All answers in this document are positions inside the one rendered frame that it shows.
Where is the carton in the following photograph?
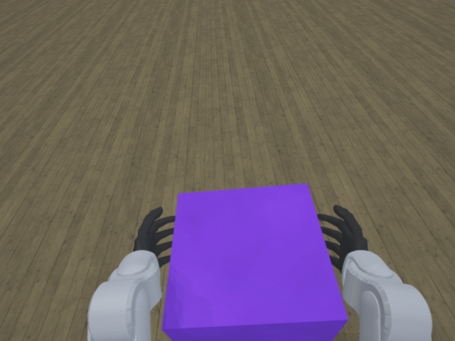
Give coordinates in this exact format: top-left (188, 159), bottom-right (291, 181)
top-left (162, 183), bottom-right (348, 341)

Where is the robot right forearm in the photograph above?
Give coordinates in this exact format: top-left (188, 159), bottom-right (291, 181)
top-left (341, 250), bottom-right (432, 341)

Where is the left robot hand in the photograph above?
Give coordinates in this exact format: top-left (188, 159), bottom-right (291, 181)
top-left (133, 207), bottom-right (176, 268)

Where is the right robot hand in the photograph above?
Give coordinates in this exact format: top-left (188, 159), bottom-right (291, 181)
top-left (317, 205), bottom-right (368, 273)

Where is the robot left forearm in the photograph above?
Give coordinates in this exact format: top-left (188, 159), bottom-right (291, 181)
top-left (87, 250), bottom-right (162, 341)

